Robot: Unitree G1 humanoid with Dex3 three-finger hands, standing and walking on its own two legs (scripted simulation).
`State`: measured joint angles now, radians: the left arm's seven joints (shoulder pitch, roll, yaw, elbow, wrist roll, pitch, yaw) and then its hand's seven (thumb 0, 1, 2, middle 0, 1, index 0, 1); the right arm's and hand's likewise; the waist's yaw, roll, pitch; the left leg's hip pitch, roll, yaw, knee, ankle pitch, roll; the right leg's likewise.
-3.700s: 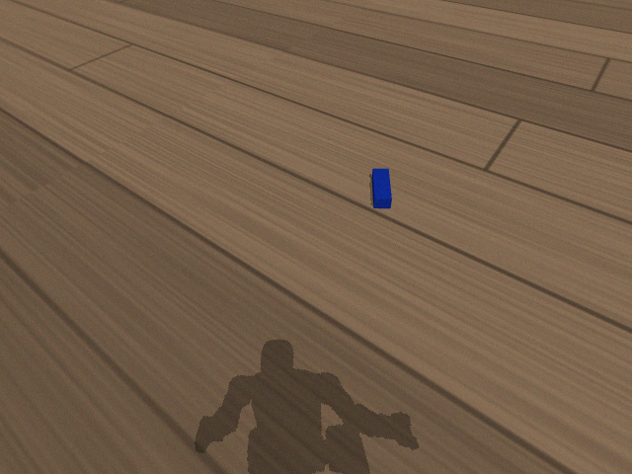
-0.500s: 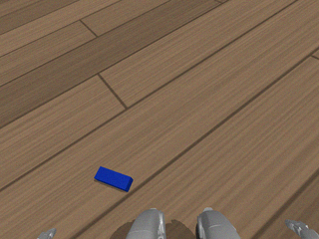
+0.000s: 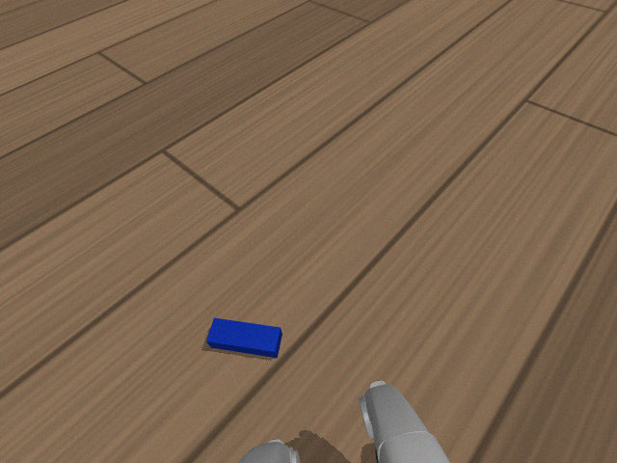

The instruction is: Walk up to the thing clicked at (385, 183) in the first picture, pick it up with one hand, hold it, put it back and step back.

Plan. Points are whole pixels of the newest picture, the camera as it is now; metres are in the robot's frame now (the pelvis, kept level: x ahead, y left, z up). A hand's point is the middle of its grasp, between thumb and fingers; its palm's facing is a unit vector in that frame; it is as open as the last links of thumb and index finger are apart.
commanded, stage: walk up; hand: left
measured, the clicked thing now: (245, 337) +0.55 +0.23 -0.70
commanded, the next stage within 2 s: none
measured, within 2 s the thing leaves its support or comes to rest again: neither
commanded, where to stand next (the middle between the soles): +0.05 +0.08 m, yaw -13 degrees
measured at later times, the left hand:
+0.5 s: hand out of the picture +0.04 +0.47 -0.12, palm faces -0.12 -0.86 -0.50, open 7.4 cm
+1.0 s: hand out of the picture +0.09 +0.36 -0.14, palm faces -0.25 -0.90 -0.37, open 7.4 cm
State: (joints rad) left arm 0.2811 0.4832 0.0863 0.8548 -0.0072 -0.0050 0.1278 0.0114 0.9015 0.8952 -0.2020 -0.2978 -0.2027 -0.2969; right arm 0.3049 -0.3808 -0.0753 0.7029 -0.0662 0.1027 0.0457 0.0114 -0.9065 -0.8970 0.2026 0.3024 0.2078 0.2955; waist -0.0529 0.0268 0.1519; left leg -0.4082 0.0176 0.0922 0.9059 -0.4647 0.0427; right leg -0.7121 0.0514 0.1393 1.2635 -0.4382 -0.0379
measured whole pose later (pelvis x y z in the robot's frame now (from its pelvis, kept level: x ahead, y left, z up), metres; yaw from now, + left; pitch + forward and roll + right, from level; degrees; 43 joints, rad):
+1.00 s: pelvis -0.04 +0.10 +0.00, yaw -14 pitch -3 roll +0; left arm 0.22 0.43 0.12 0.84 0.03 0.04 -0.08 0.01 0.91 0.90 -0.20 -0.30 -0.20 -0.30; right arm 0.34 -0.49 -0.07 0.88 -0.01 -0.04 -0.08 0.01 -0.90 -0.90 0.21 0.30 0.21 0.30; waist 0.02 -0.03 0.20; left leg -0.32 0.21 -0.09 1.07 -0.52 -0.01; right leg -0.43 -0.04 0.00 0.90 -0.43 0.02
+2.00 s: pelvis -0.06 +0.07 +0.02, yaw -11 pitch -4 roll +3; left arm 0.24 0.41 0.06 0.91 0.01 -0.02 0.03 0.01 0.90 0.90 -0.20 -0.30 -0.20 -0.30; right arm 0.17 -0.38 -0.05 0.94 -0.03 0.02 0.02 0.01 -0.91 -0.90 0.20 0.30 0.21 0.30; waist 0.03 -0.02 0.15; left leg -0.28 -0.03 0.00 0.66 -0.31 -0.02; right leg -0.34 -0.10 0.00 0.82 -0.45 -0.01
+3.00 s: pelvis -0.04 +0.08 +0.05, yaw -11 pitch -3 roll +0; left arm 0.05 0.35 0.00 1.11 0.01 -0.04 0.01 0.01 0.90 0.90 -0.20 -0.30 -0.20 -0.30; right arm 0.07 -0.36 -0.02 1.10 0.00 0.01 0.02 0.01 -0.91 -0.90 0.20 0.30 0.21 0.30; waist -0.01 0.01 0.07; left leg -0.14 0.00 -0.04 0.40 -0.21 -0.02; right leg -0.13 -0.02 0.03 0.40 -0.22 0.03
